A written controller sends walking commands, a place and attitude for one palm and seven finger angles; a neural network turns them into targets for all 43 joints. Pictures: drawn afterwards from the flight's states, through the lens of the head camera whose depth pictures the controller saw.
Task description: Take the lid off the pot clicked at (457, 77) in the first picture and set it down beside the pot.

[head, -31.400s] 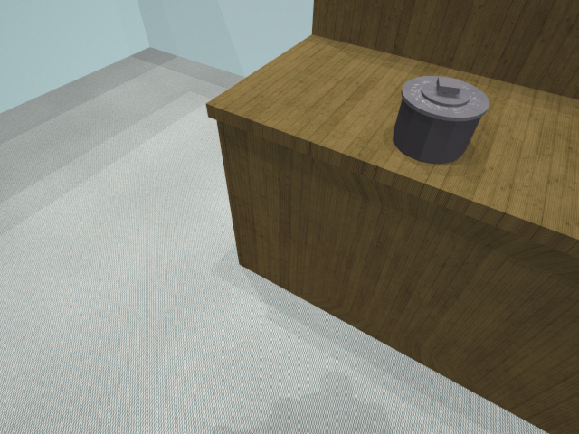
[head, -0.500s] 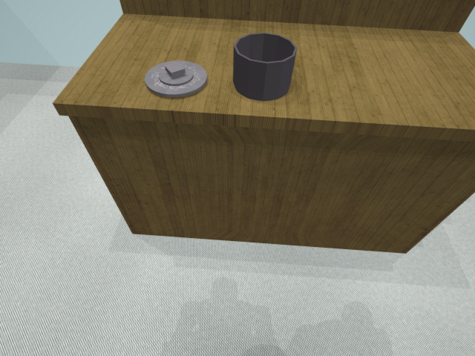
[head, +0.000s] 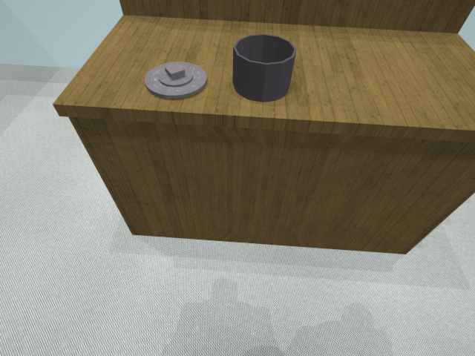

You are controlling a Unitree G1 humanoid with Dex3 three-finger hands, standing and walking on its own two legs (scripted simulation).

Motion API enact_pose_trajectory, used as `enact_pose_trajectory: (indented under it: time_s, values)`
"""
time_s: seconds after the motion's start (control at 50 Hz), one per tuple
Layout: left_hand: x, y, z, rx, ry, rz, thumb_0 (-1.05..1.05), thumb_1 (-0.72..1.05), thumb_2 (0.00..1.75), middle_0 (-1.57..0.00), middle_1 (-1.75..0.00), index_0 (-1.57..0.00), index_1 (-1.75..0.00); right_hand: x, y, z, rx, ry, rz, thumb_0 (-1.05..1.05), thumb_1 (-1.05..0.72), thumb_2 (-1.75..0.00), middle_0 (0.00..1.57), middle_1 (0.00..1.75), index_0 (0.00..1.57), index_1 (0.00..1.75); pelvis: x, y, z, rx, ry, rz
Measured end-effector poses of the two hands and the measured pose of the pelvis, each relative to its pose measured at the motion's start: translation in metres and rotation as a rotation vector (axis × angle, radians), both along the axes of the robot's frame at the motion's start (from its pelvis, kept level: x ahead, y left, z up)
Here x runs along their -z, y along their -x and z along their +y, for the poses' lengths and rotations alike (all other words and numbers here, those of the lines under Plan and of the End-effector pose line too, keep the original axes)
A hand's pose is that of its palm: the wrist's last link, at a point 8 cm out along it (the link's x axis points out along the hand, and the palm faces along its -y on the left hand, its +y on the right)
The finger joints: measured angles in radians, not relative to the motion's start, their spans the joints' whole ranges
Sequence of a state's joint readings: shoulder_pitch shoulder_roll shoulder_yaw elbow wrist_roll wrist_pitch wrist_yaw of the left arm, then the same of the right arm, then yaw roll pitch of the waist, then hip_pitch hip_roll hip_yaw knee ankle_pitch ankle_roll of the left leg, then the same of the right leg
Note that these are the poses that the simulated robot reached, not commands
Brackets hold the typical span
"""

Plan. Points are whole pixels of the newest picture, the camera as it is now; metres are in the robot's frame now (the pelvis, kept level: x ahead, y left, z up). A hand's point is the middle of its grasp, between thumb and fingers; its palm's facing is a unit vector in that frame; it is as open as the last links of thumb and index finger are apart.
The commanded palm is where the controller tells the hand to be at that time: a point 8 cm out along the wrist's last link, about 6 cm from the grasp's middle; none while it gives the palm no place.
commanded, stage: look to check the result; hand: left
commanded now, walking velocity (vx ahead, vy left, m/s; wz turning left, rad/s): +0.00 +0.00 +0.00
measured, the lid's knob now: (174, 70) +0.81 +0.21 +0.04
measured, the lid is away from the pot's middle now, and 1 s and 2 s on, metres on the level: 0.25 0.25 0.25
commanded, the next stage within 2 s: stand and wait in 0.02 s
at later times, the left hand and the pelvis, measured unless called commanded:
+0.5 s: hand out of the picture +0.00 +0.17 -0.18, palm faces +0.03 -0.98 -0.19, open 7.4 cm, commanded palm none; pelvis +0.00 +0.00 +0.00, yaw +0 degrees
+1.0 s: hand out of the picture +0.00 +0.18 -0.18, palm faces +0.03 -0.98 -0.19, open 7.4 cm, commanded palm none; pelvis -0.01 +0.01 +0.00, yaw +0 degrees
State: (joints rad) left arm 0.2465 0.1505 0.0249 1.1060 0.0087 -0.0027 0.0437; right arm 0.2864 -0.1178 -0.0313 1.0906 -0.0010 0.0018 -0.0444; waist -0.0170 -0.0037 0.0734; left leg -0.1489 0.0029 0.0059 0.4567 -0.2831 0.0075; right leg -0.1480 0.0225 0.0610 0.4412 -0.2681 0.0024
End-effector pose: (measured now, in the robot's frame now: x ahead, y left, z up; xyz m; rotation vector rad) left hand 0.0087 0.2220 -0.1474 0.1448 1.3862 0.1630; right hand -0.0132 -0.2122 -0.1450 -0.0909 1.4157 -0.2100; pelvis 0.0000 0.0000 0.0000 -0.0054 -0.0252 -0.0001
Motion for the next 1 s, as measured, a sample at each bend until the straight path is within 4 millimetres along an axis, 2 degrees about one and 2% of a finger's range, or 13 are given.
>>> enact_pose_trajectory:
  time_s: [1.0]
  values:
    - [0.0, 0.012, 0.003, -0.006, 0.008, 0.015, 0.0, 0.91, 0.9, -0.2, -0.3, -0.2, -0.3, 0.0, 0.011, 0.011, 0.007, -0.009, 0.009, 0.01, -0.91, -0.9, 0.2, 0.3, 0.2, 0.3, 0.0, 0.005, 0.006, 0.001, -0.001, -0.003]
